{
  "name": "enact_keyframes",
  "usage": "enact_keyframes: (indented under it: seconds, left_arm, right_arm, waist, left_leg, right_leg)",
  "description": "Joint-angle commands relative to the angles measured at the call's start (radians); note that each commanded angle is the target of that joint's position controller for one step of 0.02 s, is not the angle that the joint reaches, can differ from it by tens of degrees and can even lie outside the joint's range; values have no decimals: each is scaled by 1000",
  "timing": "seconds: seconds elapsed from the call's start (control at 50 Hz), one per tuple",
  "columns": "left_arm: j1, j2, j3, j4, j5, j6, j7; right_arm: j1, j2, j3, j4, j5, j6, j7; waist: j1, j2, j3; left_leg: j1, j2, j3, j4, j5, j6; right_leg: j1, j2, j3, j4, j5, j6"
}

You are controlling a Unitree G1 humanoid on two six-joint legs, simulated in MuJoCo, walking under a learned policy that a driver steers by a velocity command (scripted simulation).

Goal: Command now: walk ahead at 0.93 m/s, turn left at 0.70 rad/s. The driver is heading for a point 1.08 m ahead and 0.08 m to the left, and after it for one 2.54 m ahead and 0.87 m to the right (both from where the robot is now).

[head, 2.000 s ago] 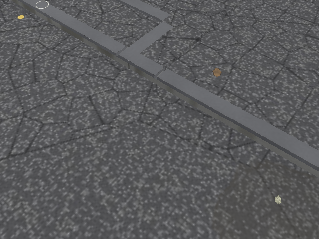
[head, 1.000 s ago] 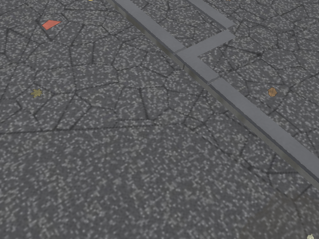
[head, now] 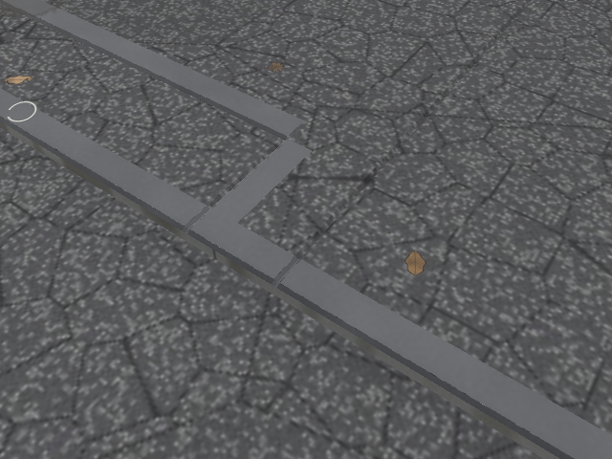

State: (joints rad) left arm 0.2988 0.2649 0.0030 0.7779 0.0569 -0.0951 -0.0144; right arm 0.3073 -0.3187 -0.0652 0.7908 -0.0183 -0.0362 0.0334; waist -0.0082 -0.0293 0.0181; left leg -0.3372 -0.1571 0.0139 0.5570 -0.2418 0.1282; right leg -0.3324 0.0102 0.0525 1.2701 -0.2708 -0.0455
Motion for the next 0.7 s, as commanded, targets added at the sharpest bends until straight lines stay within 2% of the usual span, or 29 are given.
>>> enact_keyframes:
  seconds: [0.02,0.06,0.1,0.12,0.16,0.22,0.24,0.26,0.28,0.3,0.32,0.34,0.36,0.38,0.4,0.44,0.46,0.5,0.52,0.54,0.56,0.58,0.6,0.62,0.64,0.66,0.68,0.7]
  left_arm:
    - [-72,129,16,-131,26,-4,-6]
    - [-134,113,6,-161,30,22,-10]
    - [-287,105,-7,-225,12,23,-22]
    - [-336,89,-15,-242,4,21,-29]
    - [-390,66,-23,-261,-11,16,-35]
    - [-390,98,-11,-264,-18,12,-21]
    - [-347,122,-1,-251,-18,12,-12]
    - [-234,163,19,-220,-21,10,2]
    - [-57,204,41,-177,-28,7,20]
    - [147,268,71,-135,-16,5,45]
    - [270,325,90,-110,29,2,62]
    - [168,356,103,-117,20,10,47]
    - [54,233,87,-131,6,14,37]
    - [15,162,71,-111,1,12,28]
    - [24,134,64,-82,8,9,21]
    - [90,107,52,-6,-2,-8,16]
    - [116,98,50,22,-17,-17,12]
    - [123,117,54,47,-44,-26,10]
    - [108,130,58,45,-46,-26,12]
    - [76,145,65,38,-43,-25,12]
    - [47,167,74,30,-40,-23,7]
    - [62,207,85,35,-46,-24,0]
    - [66,241,95,37,-50,-26,-7]
    - [79,257,98,41,-55,-28,-12]
    - [101,266,98,51,-59,-28,-14]
    - [114,274,99,60,-60,-24,-13]
    - [110,267,98,61,-58,-22,-11]
    - [118,136,69,41,-48,-20,-7]
  right_arm:
    - [83,-113,-25,-15,8,-23,-15]
    - [96,-122,-25,-12,19,-39,-16]
    - [104,-131,-28,-15,18,-47,-20]
    - [105,-134,-33,-14,19,-48,-19]
    - [139,-149,-42,0,28,-50,-17]
    - [159,-179,-52,14,37,-51,-24]
    - [156,-191,-54,16,36,-50,-29]
    - [151,-218,-60,19,28,-50,-33]
    - [104,-252,-67,12,19,-52,-29]
    - [62,-203,-55,-3,9,-64,-23]
    - [91,-10,-8,-35,21,-70,-29]
    - [163,-31,8,-88,56,-57,-31]
    - [64,-106,0,-49,15,-42,-33]
    - [10,-99,1,-47,-6,-38,-16]
    - [-37,-80,7,-54,-18,-35,-2]
    - [-87,-24,25,-96,-35,-26,17]
    - [-111,-6,34,-117,-39,-23,18]
    - [-198,-14,46,-172,-60,-20,27]
    - [-265,-27,54,-208,-64,-25,34]
    - [-314,-23,67,-229,-55,-32,44]
    - [-331,-16,78,-232,-42,-37,56]
    - [-329,-17,79,-225,-31,-39,62]
    - [-306,-39,72,-212,-23,-38,55]
    - [-280,-70,60,-198,-21,-37,43]
    - [-226,-98,45,-176,-24,-38,26]
    - [-90,-120,29,-130,-32,-40,8]
    - [66,-155,10,-94,-44,-42,-14]
    - [213,-235,-14,-73,-70,-50,-36]
  waist:
    - [21,51,35]
    - [27,52,89]
    - [-3,55,148]
    - [-18,62,153]
    - [-54,78,115]
    - [-60,76,46]
    - [-38,72,2]
    - [14,78,-91]
    - [125,79,-180]
    - [219,53,-279]
    - [198,-205,-381]
    - [98,-402,-477]
    - [106,-191,-284]
    - [93,-86,-165]
    - [82,-22,-101]
    - [42,-59,-27]
    - [26,-68,-15]
    - [-5,-67,36]
    - [-8,-51,63]
    - [-14,-39,81]
    - [-21,-35,86]
    - [-18,-41,73]
    - [-32,-45,63]
    - [-46,-29,38]
    - [-72,-8,-17]
    - [-138,9,-103]
    - [-218,-2,-177]
    - [-234,162,-280]
  left_leg:
    - [203,259,-519,-363,-159,188]
    - [98,228,-463,-413,-126,193]
    - [-6,194,-428,-472,-27,183]
    - [-33,170,-401,-474,42,159]
    - [-20,169,-391,-462,262,117]
    - [133,196,-402,-369,539,71]
    - [185,192,-400,-285,689,48]
    - [218,190,-396,-131,851,22]
    - [165,168,-385,93,854,1]
    - [28,125,-353,358,683,-9]
    - [-227,38,-248,705,-189,-7]
    - [-373,42,-164,872,-236,-9]
    - [-407,128,-147,849,-99,-2]
    - [-389,157,-135,796,-24,-9]
    - [-361,170,-133,760,-19,-16]
    - [-359,172,-159,702,-76,-30]
    - [-387,172,-162,666,-108,-35]
    - [-466,224,-107,542,-96,-62]
    - [-452,242,-80,439,-39,-78]
    - [-348,242,-58,292,42,-92]
    - [-182,215,-22,167,119,-102]
    - [-24,177,22,136,178,-101]
    - [57,162,25,123,212,-101]
    - [104,152,22,95,210,-97]
    - [181,132,23,63,179,-89]
    - [337,111,29,36,142,-81]
    - [543,165,3,42,98,-79]
    - [699,406,-263,-14,-239,-75]
  right_leg:
    - [-355,-90,55,-54,-21,34]
    - [-364,-105,10,-163,-31,65]
    - [-329,-91,-44,-357,98,97]
    - [-273,-79,-56,-465,186,103]
    - [-149,-43,-76,-609,347,93]
    - [-40,-7,-63,-724,381,68]
    - [32,16,-60,-751,329,59]
    - [173,45,-53,-734,233,47]
    - [370,24,-45,-736,164,39]
    - [603,-92,42,-699,-18,19]
    - [831,-401,394,-766,-340,-28]
    - [815,-523,871,-977,-490,-109]
    - [641,-414,725,-1012,-554,-106]
    - [500,-358,552,-997,-380,-109]
    - [400,-311,446,-1004,-210,-109]
    - [295,-257,339,-1017,-11,-131]
    - [298,-251,324,-1024,60,-142]
    - [276,-249,294,-1083,110,-162]
    - [225,-235,264,-1126,130,-165]
    - [131,-198,208,-1162,131,-150]
    - [18,-160,147,-1195,180,-131]
    - [-53,-171,143,-1240,273,-133]
    - [-45,-189,146,-1232,383,-130]
    - [12,-192,128,-1174,522,-119]
    - [77,-175,98,-1044,696,-102]
    - [84,-140,71,-828,781,-83]
    - [-34,-92,71,-573,685,-69]
    - [-197,-8,41,-186,131,-55]
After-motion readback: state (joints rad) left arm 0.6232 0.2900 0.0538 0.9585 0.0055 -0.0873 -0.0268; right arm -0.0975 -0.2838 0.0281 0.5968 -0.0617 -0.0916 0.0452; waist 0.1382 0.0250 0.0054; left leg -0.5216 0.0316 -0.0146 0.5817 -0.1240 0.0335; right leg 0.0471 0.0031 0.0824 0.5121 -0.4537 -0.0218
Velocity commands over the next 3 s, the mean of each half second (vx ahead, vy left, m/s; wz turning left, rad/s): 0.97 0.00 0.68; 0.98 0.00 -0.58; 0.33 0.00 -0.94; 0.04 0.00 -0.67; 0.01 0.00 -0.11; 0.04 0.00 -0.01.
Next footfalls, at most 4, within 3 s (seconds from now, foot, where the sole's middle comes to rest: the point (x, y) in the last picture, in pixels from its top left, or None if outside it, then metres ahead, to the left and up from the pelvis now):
0.30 right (363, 440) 0.52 -0.10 -0.76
0.70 left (206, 335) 0.78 0.27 -0.76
1.10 right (266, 190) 1.21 0.13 -0.71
1.58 left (254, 133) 1.46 0.18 -0.71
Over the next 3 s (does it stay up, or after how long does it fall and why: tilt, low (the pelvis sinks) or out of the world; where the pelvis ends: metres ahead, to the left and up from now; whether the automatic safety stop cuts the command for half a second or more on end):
stays up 1.27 0.20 0.06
